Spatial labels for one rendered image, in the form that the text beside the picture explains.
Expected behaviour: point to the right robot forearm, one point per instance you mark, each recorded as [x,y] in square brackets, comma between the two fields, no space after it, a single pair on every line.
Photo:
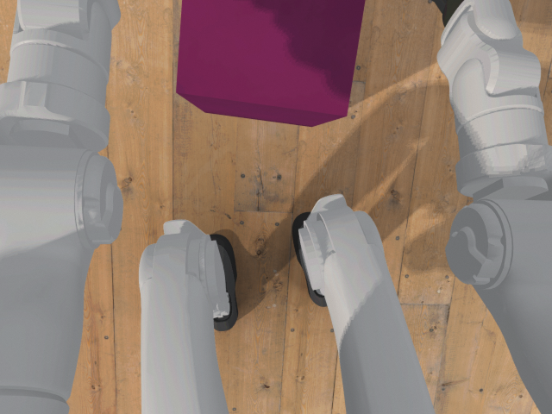
[494,93]

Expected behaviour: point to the carton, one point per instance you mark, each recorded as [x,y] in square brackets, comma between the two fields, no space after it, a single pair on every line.
[288,61]

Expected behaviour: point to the right robot upper arm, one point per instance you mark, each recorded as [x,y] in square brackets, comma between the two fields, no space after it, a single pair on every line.
[503,248]

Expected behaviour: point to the robot right hand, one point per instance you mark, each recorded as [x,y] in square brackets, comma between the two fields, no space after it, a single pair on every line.
[448,8]

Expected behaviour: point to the right robot thigh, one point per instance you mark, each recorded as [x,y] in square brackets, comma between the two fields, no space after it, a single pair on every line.
[381,373]

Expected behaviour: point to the left robot upper arm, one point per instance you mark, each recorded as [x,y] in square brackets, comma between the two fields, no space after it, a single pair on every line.
[57,205]

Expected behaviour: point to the left robot forearm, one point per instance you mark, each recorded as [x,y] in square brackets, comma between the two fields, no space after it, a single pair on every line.
[58,72]

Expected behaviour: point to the left robot shin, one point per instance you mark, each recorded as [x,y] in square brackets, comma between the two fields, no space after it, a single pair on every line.
[147,259]

